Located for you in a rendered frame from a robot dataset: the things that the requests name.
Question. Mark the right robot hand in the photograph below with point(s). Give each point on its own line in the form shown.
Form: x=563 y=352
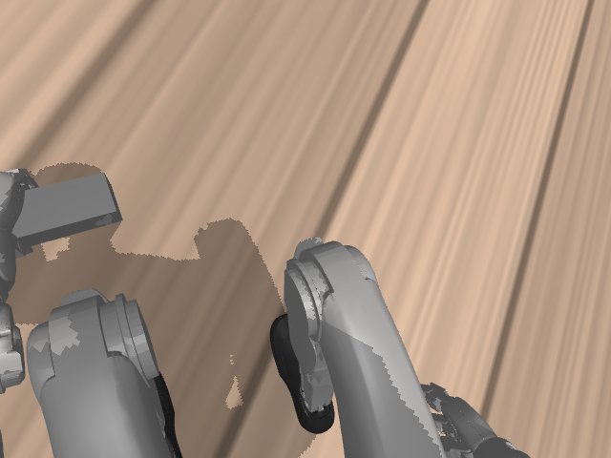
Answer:
x=464 y=428

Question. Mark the right robot foot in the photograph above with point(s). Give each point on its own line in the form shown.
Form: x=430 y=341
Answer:
x=288 y=367

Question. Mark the right robot arm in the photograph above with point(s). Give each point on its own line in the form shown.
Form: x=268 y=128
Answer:
x=498 y=448

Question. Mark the carton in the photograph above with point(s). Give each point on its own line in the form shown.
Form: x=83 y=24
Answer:
x=66 y=208

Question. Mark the left robot hand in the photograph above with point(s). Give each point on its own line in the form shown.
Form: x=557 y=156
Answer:
x=13 y=185

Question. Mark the left robot arm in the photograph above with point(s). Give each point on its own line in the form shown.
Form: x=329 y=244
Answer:
x=12 y=362

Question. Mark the left robot foot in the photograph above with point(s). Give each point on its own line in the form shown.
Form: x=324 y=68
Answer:
x=169 y=415

